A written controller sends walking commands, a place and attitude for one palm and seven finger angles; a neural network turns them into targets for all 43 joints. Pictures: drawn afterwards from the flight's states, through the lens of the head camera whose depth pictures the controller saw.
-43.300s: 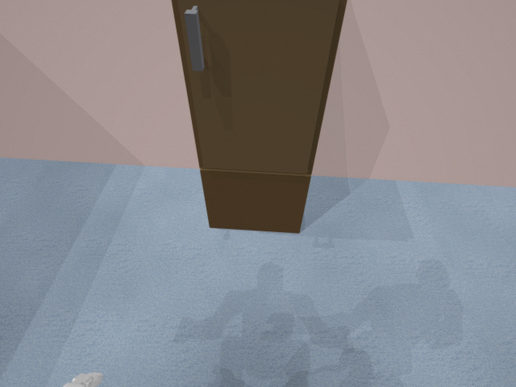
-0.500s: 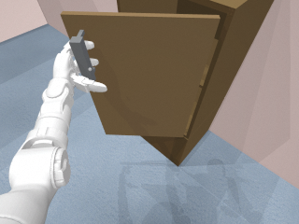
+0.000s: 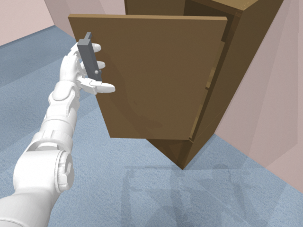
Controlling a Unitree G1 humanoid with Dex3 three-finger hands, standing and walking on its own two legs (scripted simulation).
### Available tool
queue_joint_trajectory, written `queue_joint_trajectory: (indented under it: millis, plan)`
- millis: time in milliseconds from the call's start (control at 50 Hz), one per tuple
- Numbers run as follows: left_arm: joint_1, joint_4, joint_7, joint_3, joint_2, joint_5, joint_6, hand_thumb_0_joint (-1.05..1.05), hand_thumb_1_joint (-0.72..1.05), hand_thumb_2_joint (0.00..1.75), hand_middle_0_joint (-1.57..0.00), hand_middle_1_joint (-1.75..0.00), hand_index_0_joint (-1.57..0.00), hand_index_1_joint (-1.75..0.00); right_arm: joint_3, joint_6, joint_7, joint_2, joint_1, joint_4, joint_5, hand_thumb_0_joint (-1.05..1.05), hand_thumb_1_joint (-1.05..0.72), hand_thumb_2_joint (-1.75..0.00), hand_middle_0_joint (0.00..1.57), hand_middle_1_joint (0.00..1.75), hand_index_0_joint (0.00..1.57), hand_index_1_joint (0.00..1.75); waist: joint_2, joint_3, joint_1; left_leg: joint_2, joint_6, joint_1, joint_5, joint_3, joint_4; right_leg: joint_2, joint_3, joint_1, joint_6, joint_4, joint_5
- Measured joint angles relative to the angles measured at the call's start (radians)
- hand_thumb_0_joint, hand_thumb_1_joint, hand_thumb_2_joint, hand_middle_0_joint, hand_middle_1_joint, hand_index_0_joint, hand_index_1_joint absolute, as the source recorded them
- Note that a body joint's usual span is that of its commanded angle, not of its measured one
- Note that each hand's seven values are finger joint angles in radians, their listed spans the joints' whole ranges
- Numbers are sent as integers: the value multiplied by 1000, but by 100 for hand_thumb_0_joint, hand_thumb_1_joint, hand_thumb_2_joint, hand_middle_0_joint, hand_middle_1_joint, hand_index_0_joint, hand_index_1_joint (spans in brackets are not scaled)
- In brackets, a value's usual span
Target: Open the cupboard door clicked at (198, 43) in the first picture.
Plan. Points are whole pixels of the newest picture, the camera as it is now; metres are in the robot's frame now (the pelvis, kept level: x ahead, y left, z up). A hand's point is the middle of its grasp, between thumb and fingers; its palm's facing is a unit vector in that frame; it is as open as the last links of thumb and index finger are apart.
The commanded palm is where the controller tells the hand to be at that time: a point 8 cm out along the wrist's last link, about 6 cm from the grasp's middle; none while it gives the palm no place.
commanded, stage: close the thumb around the handle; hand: left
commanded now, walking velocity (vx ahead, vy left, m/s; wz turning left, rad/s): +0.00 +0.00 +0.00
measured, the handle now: (92, 60) +0.53 +0.15 +0.15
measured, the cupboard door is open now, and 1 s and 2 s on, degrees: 42 47 82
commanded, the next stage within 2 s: pull the door open along its arc in 0.54 s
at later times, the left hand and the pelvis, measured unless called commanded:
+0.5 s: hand (96, 71) +0.48 +0.14 +0.16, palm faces -0.04 -1.00 -0.01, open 6.1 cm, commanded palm +0.46 +0.18 +0.15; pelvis +0.00 +0.00 +0.00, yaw +0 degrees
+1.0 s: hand (95, 81) +0.44 +0.13 +0.16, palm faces -0.07 -1.00 +0.02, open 6.4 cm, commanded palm +0.38 +0.18 +0.15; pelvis +0.01 +0.00 +0.00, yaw -2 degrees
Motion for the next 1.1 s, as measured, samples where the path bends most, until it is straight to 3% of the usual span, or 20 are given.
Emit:
queue_joint_trajectory:
  millis: [440,700,820,960,1100]
  plan:
    - [-32,30,7,-1,13,2,-10,0,65,80,-37,-133,-36,-133,-5,-11,2,-6,28,14,-5,1,-91,-90,20,30,20,30,1,-1,-11,-3,5,-25,4,1,10,-3,1,-24,4,6,6]
    - [-41,45,-2,16,21,12,-11,0,66,79,-35,-135,-34,-135,0,-9,2,-4,23,8,-5,1,-91,-90,20,30,20,30,-1,-4,-16,0,5,-31,2,3,14,0,3,-29,4,8,7]
    - [16,-15,-10,27,16,1,3,1,66,77,-34,-135,-34,-135,-3,-1,5,-5,27,-10,-2,1,-91,-90,20,30,20,30,3,-12,-11,4,4,-12,-1,15,4,5,17,-17,4,1,8]
    - [197,-246,-18,19,-35,-33,51,0,65,73,-34,-135,-33,-135,-8,19,13,-1,18,-42,10,1,-91,-90,20,30,20,30,9,-22,14,8,4,45,-3,32,-24,10,35,30,4,-18,7]
    - [497,-661,12,-50,-131,-64,168,0,63,69,-34,-135,-30,-131,-16,28,23,14,-45,-83,21,2,-91,-90,20,30,20,30,15,-27,57,7,1,132,4,43,-70,12,47,108,4,-51,11]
